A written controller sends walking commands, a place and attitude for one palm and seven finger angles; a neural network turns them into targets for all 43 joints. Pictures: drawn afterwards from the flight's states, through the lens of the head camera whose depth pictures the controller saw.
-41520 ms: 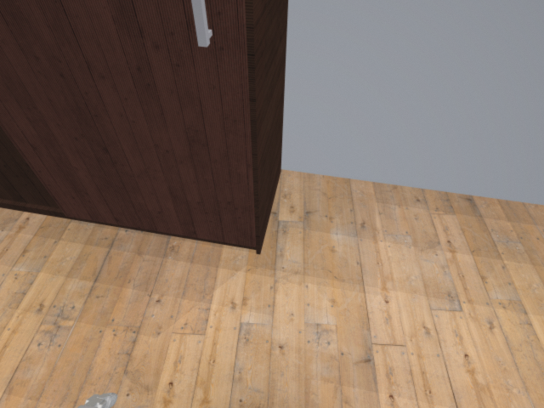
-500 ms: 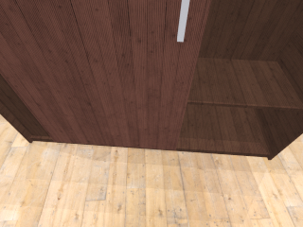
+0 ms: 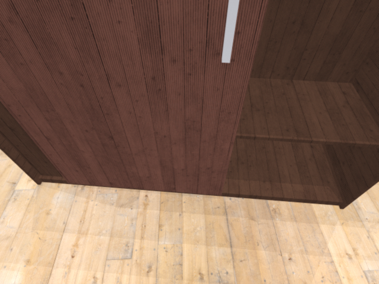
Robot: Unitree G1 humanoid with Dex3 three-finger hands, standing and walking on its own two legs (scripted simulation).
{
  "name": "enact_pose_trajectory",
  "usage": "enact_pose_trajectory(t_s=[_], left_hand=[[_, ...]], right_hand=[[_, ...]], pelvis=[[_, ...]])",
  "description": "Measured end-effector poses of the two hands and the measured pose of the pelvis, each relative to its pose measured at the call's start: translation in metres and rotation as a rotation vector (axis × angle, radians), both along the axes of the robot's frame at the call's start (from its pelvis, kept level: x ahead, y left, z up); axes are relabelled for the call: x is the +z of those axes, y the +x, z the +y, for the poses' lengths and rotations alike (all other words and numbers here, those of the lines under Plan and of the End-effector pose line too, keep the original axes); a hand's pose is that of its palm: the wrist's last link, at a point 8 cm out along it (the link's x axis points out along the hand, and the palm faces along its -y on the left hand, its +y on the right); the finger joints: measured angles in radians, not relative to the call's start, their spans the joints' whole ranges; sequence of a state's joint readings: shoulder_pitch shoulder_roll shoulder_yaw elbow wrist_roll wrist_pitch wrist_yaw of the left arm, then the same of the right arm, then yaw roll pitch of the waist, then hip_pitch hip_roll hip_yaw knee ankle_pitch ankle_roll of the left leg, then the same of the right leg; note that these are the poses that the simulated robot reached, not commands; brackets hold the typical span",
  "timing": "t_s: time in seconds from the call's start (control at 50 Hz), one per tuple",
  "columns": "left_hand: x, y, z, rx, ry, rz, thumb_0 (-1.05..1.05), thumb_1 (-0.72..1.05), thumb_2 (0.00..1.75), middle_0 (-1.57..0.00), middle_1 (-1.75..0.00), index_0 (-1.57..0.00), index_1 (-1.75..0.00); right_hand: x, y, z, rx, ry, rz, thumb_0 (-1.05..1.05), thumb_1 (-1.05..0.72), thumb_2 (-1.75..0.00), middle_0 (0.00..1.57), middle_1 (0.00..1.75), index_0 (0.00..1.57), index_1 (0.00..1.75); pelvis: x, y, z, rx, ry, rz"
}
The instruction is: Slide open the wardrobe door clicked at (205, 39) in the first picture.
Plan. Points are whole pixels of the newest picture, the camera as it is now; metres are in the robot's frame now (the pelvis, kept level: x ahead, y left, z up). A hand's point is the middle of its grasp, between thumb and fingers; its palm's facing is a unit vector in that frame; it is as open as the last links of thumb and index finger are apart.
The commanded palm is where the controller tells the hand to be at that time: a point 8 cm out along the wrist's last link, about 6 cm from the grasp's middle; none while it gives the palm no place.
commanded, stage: look to check the result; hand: right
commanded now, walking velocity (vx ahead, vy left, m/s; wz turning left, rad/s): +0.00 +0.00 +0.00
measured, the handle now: (229, 25) +0.65 -0.04 +0.23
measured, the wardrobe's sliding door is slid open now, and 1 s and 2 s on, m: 0.68 0.68 0.68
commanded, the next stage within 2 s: stand and wait in 0.30 s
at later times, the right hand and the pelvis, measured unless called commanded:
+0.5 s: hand out of the picture +0.02 -0.18 -0.18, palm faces -0.02 +0.98 -0.19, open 7.3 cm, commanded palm none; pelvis +0.01 -0.01 +0.00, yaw +0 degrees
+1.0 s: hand out of the picture +0.01 -0.19 -0.18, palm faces -0.02 +0.98 -0.18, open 7.4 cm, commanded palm none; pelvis +0.00 -0.01 +0.00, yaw +0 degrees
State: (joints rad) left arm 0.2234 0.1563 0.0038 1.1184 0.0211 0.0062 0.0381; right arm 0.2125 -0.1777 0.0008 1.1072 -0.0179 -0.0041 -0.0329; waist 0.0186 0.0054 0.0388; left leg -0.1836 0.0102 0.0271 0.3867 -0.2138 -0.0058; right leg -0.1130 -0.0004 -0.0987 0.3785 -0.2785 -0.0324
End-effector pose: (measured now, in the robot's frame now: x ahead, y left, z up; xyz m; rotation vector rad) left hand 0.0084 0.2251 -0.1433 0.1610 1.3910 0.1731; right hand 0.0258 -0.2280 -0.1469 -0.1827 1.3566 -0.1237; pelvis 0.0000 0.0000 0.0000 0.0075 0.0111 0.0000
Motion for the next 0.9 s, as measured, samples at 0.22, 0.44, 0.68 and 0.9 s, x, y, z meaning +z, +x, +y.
enact_pose_trajectory(t_s=[0.22,0.44,0.68,0.9], left_hand=[[-0.001,-0.009,-0.008,0.017,-0.008,0.038,0.0,0.91,0.9,-0.2,-0.3,-0.2,-0.29],[0.0,-0.014,-0.015,0.028,-0.012,0.047,0.0,0.91,0.9,-0.2,-0.3,-0.2,-0.29],[-0.001,-0.016,-0.021,0.033,-0.012,0.046,0.0,0.91,0.9,-0.2,-0.3,-0.19,-0.29],[-0.002,-0.019,-0.025,0.032,-0.016,0.047,0.0,0.91,0.9,-0.2,-0.3,-0.2,-0.29]], right_hand=[[-0.003,-0.009,0.002,-0.012,0.01,0.04,0.0,-0.91,-0.9,0.2,0.3,0.2,0.3],[-0.004,-0.009,0.0,-0.008,0.015,0.046,0.01,-0.92,-0.9,0.2,0.3,0.2,0.3],[-0.004,-0.009,-0.005,-0.009,0.016,0.043,0.01,-0.92,-0.9,0.2,0.3,0.2,0.3],[-0.004,-0.014,-0.007,-0.012,0.016,0.05,0.01,-0.91,-0.9,0.2,0.3,0.2,0.3]], pelvis=[[0.0,0.007,-0.002,0.003,0.002,-0.006],[0.0,0.008,-0.005,0.007,0.004,-0.007],[0.0,0.008,-0.01,0.008,0.003,-0.01],[0.0,0.005,-0.013,0.008,0.001,-0.015]])
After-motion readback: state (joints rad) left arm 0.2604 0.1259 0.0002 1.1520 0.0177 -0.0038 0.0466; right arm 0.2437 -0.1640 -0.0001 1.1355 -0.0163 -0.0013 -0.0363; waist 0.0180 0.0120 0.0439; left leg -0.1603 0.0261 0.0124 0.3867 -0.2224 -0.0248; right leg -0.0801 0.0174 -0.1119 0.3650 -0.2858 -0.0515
